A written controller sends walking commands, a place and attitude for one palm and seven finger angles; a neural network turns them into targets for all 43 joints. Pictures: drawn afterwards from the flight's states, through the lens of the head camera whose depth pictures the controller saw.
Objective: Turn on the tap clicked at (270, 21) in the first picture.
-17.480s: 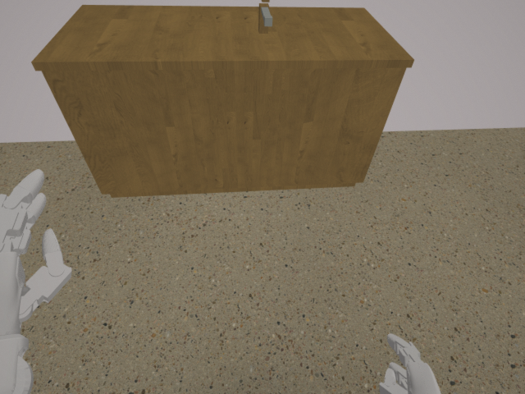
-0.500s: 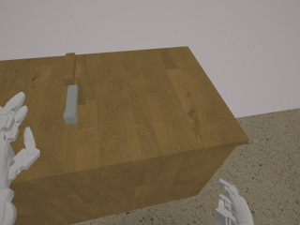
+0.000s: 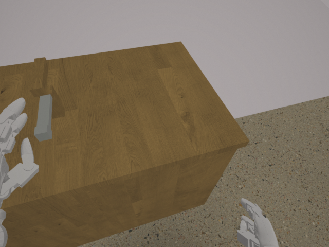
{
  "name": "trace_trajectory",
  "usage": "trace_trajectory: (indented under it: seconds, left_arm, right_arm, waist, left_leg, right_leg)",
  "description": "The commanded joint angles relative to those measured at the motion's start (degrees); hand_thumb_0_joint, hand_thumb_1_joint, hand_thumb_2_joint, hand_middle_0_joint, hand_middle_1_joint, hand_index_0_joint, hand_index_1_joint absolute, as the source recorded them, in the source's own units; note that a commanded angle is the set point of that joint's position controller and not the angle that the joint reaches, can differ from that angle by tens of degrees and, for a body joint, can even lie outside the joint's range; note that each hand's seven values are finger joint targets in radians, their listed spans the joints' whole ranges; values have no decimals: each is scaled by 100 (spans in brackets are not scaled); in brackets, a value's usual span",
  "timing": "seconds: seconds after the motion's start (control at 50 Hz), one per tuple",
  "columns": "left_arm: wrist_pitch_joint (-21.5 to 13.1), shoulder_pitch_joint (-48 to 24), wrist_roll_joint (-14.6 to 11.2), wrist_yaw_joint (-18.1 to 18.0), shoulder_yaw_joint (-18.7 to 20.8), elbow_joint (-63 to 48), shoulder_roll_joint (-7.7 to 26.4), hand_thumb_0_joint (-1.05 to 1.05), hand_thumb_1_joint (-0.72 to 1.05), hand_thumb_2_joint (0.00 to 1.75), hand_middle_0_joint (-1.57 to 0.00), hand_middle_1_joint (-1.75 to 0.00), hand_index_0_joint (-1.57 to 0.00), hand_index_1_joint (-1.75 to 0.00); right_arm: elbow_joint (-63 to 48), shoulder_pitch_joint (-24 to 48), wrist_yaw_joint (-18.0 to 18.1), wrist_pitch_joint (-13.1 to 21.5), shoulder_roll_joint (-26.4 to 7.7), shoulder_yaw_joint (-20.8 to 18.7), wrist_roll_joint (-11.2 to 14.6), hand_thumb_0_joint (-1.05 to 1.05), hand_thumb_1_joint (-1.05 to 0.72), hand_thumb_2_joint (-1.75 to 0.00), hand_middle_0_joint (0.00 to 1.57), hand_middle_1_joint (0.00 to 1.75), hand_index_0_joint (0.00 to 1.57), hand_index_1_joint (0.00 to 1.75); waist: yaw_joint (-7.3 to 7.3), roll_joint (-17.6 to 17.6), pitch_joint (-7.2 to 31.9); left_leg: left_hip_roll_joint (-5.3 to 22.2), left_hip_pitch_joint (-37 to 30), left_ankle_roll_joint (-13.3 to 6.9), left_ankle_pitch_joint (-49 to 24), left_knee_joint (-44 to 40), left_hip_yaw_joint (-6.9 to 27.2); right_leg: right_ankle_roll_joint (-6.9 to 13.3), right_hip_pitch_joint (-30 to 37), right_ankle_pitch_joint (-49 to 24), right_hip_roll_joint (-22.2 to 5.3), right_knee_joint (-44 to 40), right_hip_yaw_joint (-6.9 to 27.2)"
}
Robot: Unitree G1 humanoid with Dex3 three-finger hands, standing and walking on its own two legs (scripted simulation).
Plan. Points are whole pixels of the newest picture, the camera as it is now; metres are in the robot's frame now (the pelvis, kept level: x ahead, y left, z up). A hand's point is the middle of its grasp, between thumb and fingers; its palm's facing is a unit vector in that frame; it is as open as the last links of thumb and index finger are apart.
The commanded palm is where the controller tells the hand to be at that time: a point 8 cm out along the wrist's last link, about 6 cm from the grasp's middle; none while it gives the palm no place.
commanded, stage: come to a stop and stand still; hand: left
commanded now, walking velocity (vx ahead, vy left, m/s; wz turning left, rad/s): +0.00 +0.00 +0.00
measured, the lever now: (43, 132) +0.34 +0.32 +0.07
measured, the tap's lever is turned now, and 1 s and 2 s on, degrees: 0 0 0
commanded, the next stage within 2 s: look again from close up in 1.08 s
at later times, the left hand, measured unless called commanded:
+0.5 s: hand (22, 171) +0.21 +0.26 +0.15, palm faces +0.40 -0.84 -0.38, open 7.4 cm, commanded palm +0.16 +0.30 +0.18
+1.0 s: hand out of the picture +0.21 +0.30 +0.16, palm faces +0.38 -0.84 -0.38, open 7.4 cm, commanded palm +0.16 +0.34 +0.18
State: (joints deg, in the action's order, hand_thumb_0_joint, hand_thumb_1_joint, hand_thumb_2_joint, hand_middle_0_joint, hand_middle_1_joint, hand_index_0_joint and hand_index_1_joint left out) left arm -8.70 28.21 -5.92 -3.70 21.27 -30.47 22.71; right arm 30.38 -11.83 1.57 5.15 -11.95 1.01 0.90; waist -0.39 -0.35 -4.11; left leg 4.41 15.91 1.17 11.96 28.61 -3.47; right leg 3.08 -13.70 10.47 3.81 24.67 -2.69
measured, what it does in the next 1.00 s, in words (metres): shifts its weight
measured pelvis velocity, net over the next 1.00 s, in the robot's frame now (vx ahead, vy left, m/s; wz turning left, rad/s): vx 0.01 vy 0.05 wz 0.03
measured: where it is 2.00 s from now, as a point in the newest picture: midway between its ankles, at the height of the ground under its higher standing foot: outside the picture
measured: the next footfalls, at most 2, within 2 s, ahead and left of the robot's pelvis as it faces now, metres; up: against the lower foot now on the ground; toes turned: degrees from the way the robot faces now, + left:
none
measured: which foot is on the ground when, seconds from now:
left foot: down 0.00-1.00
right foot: down 0.00-1.00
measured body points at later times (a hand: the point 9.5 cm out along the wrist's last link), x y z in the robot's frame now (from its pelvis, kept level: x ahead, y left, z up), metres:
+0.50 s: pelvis +0.01 +0.01 +0.00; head +0.02 +0.01 +0.45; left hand +0.18 +0.30 +0.18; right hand +0.20 -0.21 -0.07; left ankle +0.03 +0.13 -0.74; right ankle +0.03 -0.08 -0.74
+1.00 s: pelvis +0.01 +0.05 +0.01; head +0.03 +0.06 +0.45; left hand +0.19 +0.35 +0.18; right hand +0.20 -0.16 -0.07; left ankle +0.03 +0.13 -0.74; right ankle +0.03 -0.08 -0.74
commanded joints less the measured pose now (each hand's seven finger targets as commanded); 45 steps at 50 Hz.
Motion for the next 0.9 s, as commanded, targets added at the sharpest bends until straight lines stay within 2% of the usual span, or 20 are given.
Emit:
trace_trajectory:
  seconds: [0.0, 0.02, 0.08, 0.1, 0.12, 0.14, 0.2, 0.22, 0.34, 0.38, 0.4, 0.48, 0.5, 0.52, 0.6, 0.62, 0.7, 0.78, 0.8, 0.88]
  left_arm:
    - [-305, -228, -53, -171, 706, -1151, 982, 0, 90, 90, -20, -30, -20, -30]
    - [-305, -164, -60, -178, 566, -1012, 808, 0, 90, 90, -20, -30, -20, -30]
    - [-284, -124, -33, -277, 580, -1002, 824, 0, 90, 90, -20, -30, -20, -30]
    - [-251, -166, 10, -331, 639, -1092, 948, 0, 90, 90, -20, -30, -20, -30]
    - [-266, -135, 3, -326, 506, -1001, 796, 0, 90, 90, -20, -30, -20, -30]
    - [-255, -127, 5, -341, 571, -951, 859, 0, 90, 90, -20, -30, -20, -30]
    - [-221, -160, 42, -378, 624, -917, 953, 0, 90, 90, -20, -30, -20, -30]
    - [-233, -192, 25, -359, 471, -832, 765, 0, 90, 90, -20, -30, -20, -30]
    - [-211, -388, 66, -345, 392, -660, 733, 0, 90, 90, -20, -30, -20, -30]
    - [-206, -434, 77, -340, 341, -675, 685, 0, 90, 90, -20, -30, -20, -30]
    - [-203, -504, 110, -355, 384, -760, 775, 0, 90, 90, -20, -30, -20, -30]
    - [-235, -547, 112, -357, 334, -910, 703, 0, 90, 90, -20, -30, -20, -30]
    - [-233, -579, 129, -369, 386, -988, 787, 0, 90, 90, -20, -30, -20, -30]
    - [-258, -596, 124, -361, 290, -969, 667, 0, 90, 90, -20, -30, -20, -30]
    - [-272, -451, 132, -363, 427, -1029, 776, 0, 90, 90, -20, -30, -20, -30]
    - [-294, -430, 122, -345, 355, -953, 674, 0, 90, 90, -20, -30, -20, -30]
    - [-313, -393, 143, -338, 407, -961, 733, 0, 90, 90, -20, -30, -20, -30]
    - [-370, -416, 162, -320, 330, -957, 654, 0, 90, 90, -20, -30, -20, -30]
    - [-381, -494, 179, -338, 381, -1101, 731, 0, 90, 90, -20, -30, -20, -30]
    - [-437, -442, 194, -349, 382, -1066, 714, 0, 90, 90, -20, -30, -20, -30]
  right_arm:
    - [-921, 607, 97, 351, -658, -289, 64, 0, -90, -90, 20, 30, 20, 30]
    - [-867, 544, 103, 353, -681, -289, 41, 0, -90, -90, 20, 30, 20, 30]
    - [-815, 537, 125, 421, -681, -301, 104, 0, -90, -90, 20, 30, 20, 30]
    - [-786, 659, 135, 414, -678, -268, 118, 0, -90, -90, 20, 30, 20, 30]
    - [-727, 597, 145, 410, -701, -268, 79, 0, -90, -90, 20, 30, 20, 30]
    - [-735, 609, 155, 427, -699, -286, 97, 0, -90, -90, 20, 30, 20, 30]
    - [-687, 718, 174, 408, -722, -267, 108, 0, -90, -90, 20, 30, 20, 30]
    - [-657, 644, 174, 388, -725, -259, 77, 0, -90, -90, 20, 30, 20, 30]
    - [-677, 679, 169, 382, -740, -254, 95, 0, -90, -90, 20, 30, 20, 30]
    - [-688, 675, 164, 393, -737, -253, 91, 0, -90, -90, 20, 30, 20, 30]
    - [-668, 768, 163, 381, -734, -235, 95, 0, -90, -90, 20, 30, 20, 30]
    - [-701, 694, 150, 379, -731, -244, 61, 0, -90, -90, 20, 30, 20, 30]
    - [-695, 767, 148, 371, -726, -222, 71, 0, -90, -90, 20, 30, 20, 30]
    - [-682, 707, 147, 360, -725, -205, 35, 0, -90, -90, 20, 30, 20, 30]
    - [-741, 746, 141, 341, -699, -205, 50, 0, -90, -90, 20, 30, 20, 30]
    - [-716, 698, 139, 327, -705, -202, 21, 0, -90, -90, 20, 30, 20, 30]
    - [-764, 725, 124, 321, -690, -200, 42, 0, -90, -90, 20, 30, 20, 30]
    - [-771, 633, 113, 327, -696, -221, 23, 0, -90, -90, 20, 30, 20, 30]
    - [-763, 706, 114, 325, -693, -207, 32, 0, -90, -90, 20, 30, 20, 30]
    - [-757, 616, 113, 354, -695, -228, -4, 0, -90, -90, 20, 30, 20, 30]
  waist:
    - [-1, -219, 1029]
    - [1, -171, 991]
    - [9, -85, 1024]
    - [5, -202, 983]
    - [19, -8, 934]
    - [13, 26, 883]
    - [11, -62, 803]
    - [29, 23, 788]
    - [-2, 100, 690]
    - [-3, 87, 669]
    - [-18, -149, 713]
    - [-26, -165, 854]
    - [-28, -322, 862]
    - [-25, -276, 847]
    - [-34, -333, 920]
    - [-31, -200, 891]
    - [-34, -386, 866]
    - [-29, -314, 838]
    - [-37, -495, 890]
    - [-49, -428, 858]
  left_leg:
    - [356, -407, -226, 132, -345, 448]
    - [271, -375, -242, 214, -251, 416]
    - [109, -513, -245, 160, 18, 426]
    - [91, -575, -262, 92, -20, 460]
    - [77, -556, -273, 80, -7, 477]
    - [78, -572, -273, 63, -29, 496]
    - [106, -645, -285, -135, -208, 554]
    - [110, -603, -292, -137, -275, 562]
    - [132, -645, -310, -151, -512, 604]
    - [129, -664, -307, -124, -529, 591]
    - [130, -719, -319, -176, -583, 593]
    - [149, -739, -308, -373, -680, 634]
    - [156, -776, -304, -415, -750, 675]
    - [167, -714, -300, -401, -811, 694]
    - [190, -768, -279, -591, -889, 762]
    - [210, -723, -282, -583, -931, 771]
    - [233, -744, -239, -550, -1044, 831]
    - [244, -674, -227, -438, -1083, 848]
    - [248, -734, -191, -497, -1129, 880]
    - [277, -648, -174, -311, -1187, 916]
  right_leg:
    - [-180, 111, -287, -811, -498, 742]
    - [-188, 82, -158, -840, -641, 811]
    - [-158, 13, 88, -1079, -927, 1114]
    - [-156, -33, 160, -1134, -978, 1118]
    - [-181, -42, 231, -1112, -1036, 1064]
    - [-189, -65, 235, -1119, -1068, 1096]
    - [-197, -18, 70, -1095, -1014, 979]
    - [-211, 48, 67, -1038, -999, 881]
    - [-238, 155, 36, -965, -998, 781]
    - [-234, 169, 33, -969, -1017, 794]
    - [-220, 209, -51, -976, -970, 774]
    - [-207, 484, -480, -918, -829, 706]
    - [-196, 494, -525, -910, -770, 662]
    - [-202, 539, -538, -863, -751, 593]
    - [-198, 683, -764, -859, -658, 539]
    - [-212, 685, -780, -823, -665, 493]
    - [-208, 673, -719, -819, -616, 459]
    - [-208, 704, -676, -806, -645, 453]
    - [-204, 714, -666, -795, -563, 415]
    - [-207, 732, -561, -775, -584, 400]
